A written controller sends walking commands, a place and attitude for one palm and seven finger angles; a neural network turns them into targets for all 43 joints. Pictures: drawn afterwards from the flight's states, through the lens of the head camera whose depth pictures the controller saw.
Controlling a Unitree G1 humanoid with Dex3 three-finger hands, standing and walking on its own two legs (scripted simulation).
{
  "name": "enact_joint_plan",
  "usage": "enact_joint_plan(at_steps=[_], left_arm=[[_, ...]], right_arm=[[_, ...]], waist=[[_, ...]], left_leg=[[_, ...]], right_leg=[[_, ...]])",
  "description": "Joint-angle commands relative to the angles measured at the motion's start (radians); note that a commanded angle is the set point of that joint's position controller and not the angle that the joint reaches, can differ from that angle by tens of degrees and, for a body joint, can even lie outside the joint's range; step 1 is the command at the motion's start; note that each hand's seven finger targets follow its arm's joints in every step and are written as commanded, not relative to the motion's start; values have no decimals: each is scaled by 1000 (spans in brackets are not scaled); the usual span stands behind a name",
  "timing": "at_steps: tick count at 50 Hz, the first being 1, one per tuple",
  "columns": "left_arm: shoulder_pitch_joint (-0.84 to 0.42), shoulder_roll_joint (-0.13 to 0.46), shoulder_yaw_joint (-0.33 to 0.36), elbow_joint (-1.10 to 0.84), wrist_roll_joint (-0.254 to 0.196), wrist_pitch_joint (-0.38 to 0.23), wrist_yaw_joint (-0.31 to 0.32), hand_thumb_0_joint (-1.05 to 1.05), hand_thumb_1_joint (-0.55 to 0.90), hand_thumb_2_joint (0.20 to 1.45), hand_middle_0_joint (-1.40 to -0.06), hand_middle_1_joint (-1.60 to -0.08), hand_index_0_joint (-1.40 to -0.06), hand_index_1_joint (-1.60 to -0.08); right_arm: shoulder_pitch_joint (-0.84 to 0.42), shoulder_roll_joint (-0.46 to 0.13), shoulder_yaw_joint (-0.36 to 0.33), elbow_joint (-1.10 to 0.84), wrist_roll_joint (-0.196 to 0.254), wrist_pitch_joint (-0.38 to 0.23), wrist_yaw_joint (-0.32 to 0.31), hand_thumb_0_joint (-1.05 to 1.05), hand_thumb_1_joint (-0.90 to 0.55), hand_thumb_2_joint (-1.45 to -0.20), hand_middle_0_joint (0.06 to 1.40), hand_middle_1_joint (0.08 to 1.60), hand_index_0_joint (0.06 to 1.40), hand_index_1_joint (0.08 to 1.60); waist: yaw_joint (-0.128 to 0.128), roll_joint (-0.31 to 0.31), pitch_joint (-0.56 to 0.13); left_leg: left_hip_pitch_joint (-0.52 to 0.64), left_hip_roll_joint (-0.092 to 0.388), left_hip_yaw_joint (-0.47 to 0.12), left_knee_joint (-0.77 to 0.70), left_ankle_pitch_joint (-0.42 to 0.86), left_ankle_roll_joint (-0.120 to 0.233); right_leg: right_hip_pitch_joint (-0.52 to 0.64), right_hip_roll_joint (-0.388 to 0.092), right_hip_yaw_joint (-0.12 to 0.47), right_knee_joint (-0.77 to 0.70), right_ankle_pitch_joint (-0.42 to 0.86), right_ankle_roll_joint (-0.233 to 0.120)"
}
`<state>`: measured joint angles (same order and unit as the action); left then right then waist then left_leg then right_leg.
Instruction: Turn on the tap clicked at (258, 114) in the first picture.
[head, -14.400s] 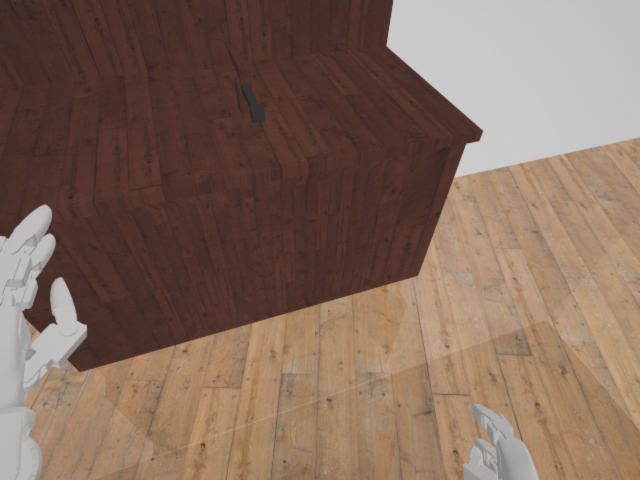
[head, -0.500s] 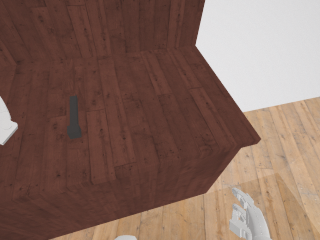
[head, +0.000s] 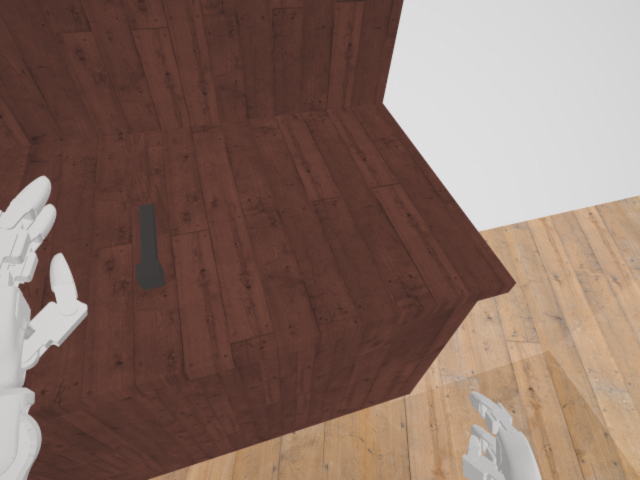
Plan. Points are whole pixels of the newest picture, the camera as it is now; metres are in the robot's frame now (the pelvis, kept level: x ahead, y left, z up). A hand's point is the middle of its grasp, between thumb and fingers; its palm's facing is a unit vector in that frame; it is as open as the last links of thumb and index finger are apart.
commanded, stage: come to a stop and stand still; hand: left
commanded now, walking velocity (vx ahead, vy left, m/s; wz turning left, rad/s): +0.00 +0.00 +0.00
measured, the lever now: (150, 274) +0.34 +0.26 +0.03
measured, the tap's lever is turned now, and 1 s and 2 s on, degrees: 0 0 0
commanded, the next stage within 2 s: look again from close up in 0.52 s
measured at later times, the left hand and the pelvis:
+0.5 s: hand (100, 290) +0.24 +0.24 +0.15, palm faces +0.38 -0.85 -0.37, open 7.5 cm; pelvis +0.03 -0.01 +0.00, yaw +0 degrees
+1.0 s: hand (104, 291) +0.24 +0.23 +0.16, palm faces +0.37 -0.85 -0.37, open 7.5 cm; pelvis +0.03 -0.01 +0.00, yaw +1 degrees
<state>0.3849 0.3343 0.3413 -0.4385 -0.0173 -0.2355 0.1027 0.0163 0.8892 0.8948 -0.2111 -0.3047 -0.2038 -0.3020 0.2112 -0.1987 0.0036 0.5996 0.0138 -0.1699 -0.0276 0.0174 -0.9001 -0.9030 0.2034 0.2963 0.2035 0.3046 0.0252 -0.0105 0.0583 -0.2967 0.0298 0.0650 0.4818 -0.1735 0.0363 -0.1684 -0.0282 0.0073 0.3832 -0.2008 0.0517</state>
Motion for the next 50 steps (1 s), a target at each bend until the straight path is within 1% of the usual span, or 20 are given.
enact_joint_plan(at_steps=[1,5,12,15,16,20,21,25,26,30,31,32,35,36,40,41,45,46,49,50], left_arm=[[-61,192,130,-214,-8,-59,16,0,900,900,-200,-300,-200,-300],[-47,234,167,-307,-17,-64,19,0,900,900,-200,-300,-200,-300],[11,188,132,-276,-28,-46,15,0,900,900,-200,-300,-200,-300],[10,196,144,-237,-24,-30,20,0,900,900,-200,-300,-200,-300],[14,168,115,-210,-28,-27,14,0,900,900,-200,-300,-200,-300],[-42,205,132,-265,-22,-23,21,0,900,900,-200,-300,-200,-300],[-41,169,96,-252,-27,-23,15,0,900,900,-200,-300,-200,-300],[-34,228,149,-310,-25,-21,29,0,900,900,-200,-300,-200,-300],[-14,185,114,-276,-32,-19,22,0,900,900,-200,-300,-200,-300],[13,213,150,-273,-32,-13,27,0,900,900,-200,-300,-200,-300],[24,178,119,-244,-37,-10,20,0,900,900,-200,-300,-200,-300],[1,191,125,-266,-35,-12,21,0,900,900,-200,-300,-200,-300],[18,202,139,-240,-33,-3,25,0,900,900,-200,-300,-200,-300],[19,172,109,-217,-38,-2,19,0,900,900,-200,-300,-200,-300],[0,213,139,-262,-32,0,28,0,900,900,-200,-300,-200,-300],[4,180,107,-250,-37,-1,22,0,900,900,-200,-300,-200,-300],[-13,226,144,-299,-31,-1,32,0,900,900,-200,-300,-200,-300],[-10,184,106,-284,-36,-3,26,0,900,900,-200,-300,-200,-300],[-10,203,124,-288,-33,-5,29,0,900,900,-200,-300,-200,-300],[-934,1007,399,-617,-6,-157,48,0,900,900,-200,-300,-200,-300]], right_arm=[[-100,-125,-45,-160,1,-45,-12,0,-900,-900,200,300,200,300],[-113,-118,-43,-175,7,-46,-13,0,-900,-900,200,300,200,300],[-85,-125,-52,-171,5,-31,-7,0,-900,-900,200,300,200,300],[-107,-121,-49,-165,11,-19,-11,0,-900,-900,200,300,200,300],[-91,-126,-49,-160,4,-10,-10,0,-900,-900,200,300,200,300],[-121,-121,-46,-172,12,-5,-16,0,-900,-900,200,300,200,300],[-107,-123,-45,-170,5,-1,-15,0,-900,-900,200,300,200,300],[-126,-118,-44,-180,10,1,-19,0,-900,-900,200,300,200,300],[-111,-120,-42,-177,4,6,-17,0,-900,-900,200,300,200,300],[-119,-118,-45,-181,11,11,-18,0,-900,-900,200,300,200,300],[-106,-121,-44,-177,5,18,-17,0,-900,-900,200,300,200,300],[-106,-123,-50,-186,9,17,-16,0,-900,-900,200,300,200,300],[-118,-119,-46,-181,14,22,-19,0,-900,-900,200,300,200,300],[-105,-124,-45,-177,8,27,-17,0,-900,-900,200,300,200,300],[-127,-119,-45,-184,14,26,-20,0,-900,-900,200,300,200,300],[-112,-124,-45,-178,7,29,-20,0,-900,-900,200,300,200,300],[-127,-122,-48,-181,15,24,-22,0,-900,-900,200,300,200,300],[-113,-125,-46,-177,8,28,-20,0,-900,-900,200,300,200,300],[-107,-122,-51,-184,11,24,-19,0,-900,-900,200,300,200,300],[37,-180,106,-281,78,38,-104,0,-900,-900,200,300,200,300]], waist=[[-4,75,-125],[0,111,-171],[-4,86,-199],[-4,60,-172],[-7,50,-171],[-6,71,-161],[-9,68,-161],[-2,88,-182],[-4,61,-176],[-4,74,-172],[-6,60,-167],[-8,77,-166],[-6,54,-159],[-9,49,-154],[-6,55,-157],[-8,46,-160],[-5,73,-170],[-9,77,-167],[-8,93,-161],[-53,307,-150]], left_leg=[[71,43,-86,-148,-137,-18],[133,48,-81,-125,15,-20],[176,57,-68,-82,169,-19],[172,54,-60,-83,132,-20],[160,50,-58,-86,121,-18],[168,49,-59,-94,99,-19],[155,45,-59,-99,82,-16],[176,45,-61,-84,127,-14],[160,42,-64,-88,120,-13],[166,46,-62,-86,115,-14],[157,45,-60,-90,111,-14],[162,48,-60,-89,114,-15],[160,49,-59,-87,114,-13],[146,46,-62,-93,91,-12],[160,48,-59,-84,81,-8],[151,44,-62,-85,83,-6],[169,49,-64,-81,98,-7],[159,46,-64,-88,95,-7],[154,54,-73,-95,63,-8],[-3,26,-98,-117,-104,14]], right_leg=[[-13,5,-1,-54,13,-58],[12,2,-14,-17,103,-58],[22,-11,-8,-18,202,-57],[3,-13,-4,-36,195,-54],[7,-9,-7,-43,196,-53],[3,-13,-4,-41,177,-55],[6,-9,-9,-46,167,-54],[23,-17,-1,-39,202,-58],[27,-13,-8,-47,196,-57],[21,-19,1,-47,195,-59],[21,-13,-6,-52,194,-56],[23,-19,3,-49,201,-60],[18,-19,-3,-53,196,-56],[17,-14,-7,-60,180,-54],[14,-24,3,-61,184,-56],[20,-19,-3,-62,184,-56],[21,-23,2,-49,187,-57],[23,-16,-6,-51,180,-57],[23,-20,4,-47,161,-61],[87,44,-20,69,-65,14]])
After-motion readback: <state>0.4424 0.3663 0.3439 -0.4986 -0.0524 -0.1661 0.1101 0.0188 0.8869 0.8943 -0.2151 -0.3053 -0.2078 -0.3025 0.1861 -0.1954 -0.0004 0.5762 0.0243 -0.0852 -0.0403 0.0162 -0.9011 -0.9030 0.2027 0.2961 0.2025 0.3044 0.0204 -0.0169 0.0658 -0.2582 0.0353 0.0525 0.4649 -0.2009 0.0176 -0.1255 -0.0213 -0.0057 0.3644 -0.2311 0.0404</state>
